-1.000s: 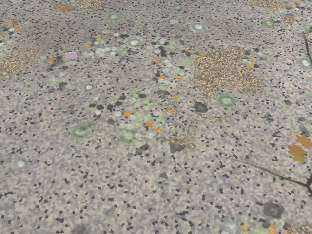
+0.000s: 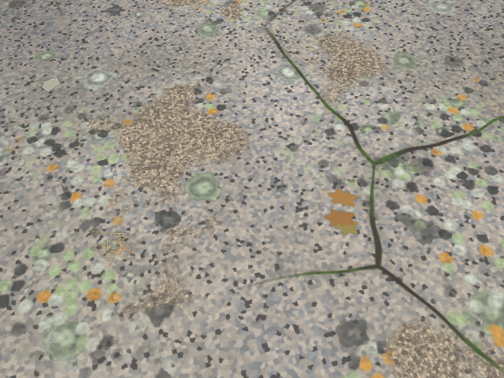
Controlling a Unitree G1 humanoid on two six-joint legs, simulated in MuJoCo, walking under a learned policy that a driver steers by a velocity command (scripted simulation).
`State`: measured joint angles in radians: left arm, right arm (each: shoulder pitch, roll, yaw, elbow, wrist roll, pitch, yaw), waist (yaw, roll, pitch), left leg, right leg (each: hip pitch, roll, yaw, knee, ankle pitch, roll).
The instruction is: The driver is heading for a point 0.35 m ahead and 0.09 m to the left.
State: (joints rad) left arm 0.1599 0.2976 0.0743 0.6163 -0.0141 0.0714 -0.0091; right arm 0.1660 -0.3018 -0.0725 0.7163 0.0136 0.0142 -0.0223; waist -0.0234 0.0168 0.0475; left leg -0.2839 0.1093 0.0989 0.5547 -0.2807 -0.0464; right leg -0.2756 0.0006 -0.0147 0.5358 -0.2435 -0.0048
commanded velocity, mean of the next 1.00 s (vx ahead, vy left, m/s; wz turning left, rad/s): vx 0.12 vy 0.00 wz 0.24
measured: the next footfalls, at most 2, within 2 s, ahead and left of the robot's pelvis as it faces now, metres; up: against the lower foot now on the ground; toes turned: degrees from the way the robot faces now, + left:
left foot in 0.52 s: +0.21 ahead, +0.16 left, +0.00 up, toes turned +13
right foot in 0.94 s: +0.27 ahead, -0.06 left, +0.00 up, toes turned +19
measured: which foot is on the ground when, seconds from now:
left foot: down 0.00-0.00, up 0.02-0.50, down 0.52-1.00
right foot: down 0.00-0.52, up 0.54-0.92, down 0.94-1.00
